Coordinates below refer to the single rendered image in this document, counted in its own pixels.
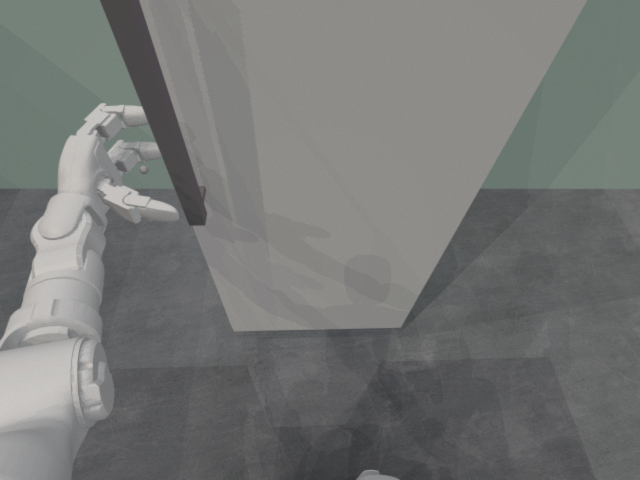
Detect robot left hand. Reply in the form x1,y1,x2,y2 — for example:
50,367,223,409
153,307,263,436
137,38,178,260
57,103,179,224

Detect fridge door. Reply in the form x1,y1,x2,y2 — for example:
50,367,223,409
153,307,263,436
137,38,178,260
139,0,587,331

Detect left robot upper arm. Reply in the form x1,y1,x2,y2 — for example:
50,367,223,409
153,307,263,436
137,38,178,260
0,337,115,480

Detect handle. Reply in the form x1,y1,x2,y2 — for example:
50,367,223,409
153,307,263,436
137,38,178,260
100,0,207,226

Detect left robot forearm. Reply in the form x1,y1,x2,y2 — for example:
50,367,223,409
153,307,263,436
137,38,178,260
0,193,108,351

